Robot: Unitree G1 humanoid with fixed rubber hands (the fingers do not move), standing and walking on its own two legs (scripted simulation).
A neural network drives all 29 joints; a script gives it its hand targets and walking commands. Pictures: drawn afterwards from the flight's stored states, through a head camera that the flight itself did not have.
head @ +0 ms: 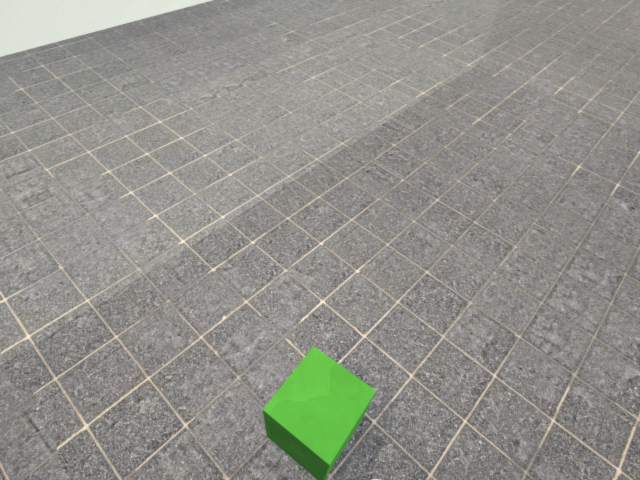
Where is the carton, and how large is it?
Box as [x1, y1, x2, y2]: [263, 346, 375, 479]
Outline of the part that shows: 313,346 263,409 263,414 267,436 317,479 324,479 360,421 375,390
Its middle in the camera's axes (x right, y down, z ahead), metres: +0.00 +0.48 +1.06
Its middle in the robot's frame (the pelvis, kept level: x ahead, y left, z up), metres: +0.40 -0.02 -0.65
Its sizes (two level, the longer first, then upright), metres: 0.210 0.200 0.250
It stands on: the floor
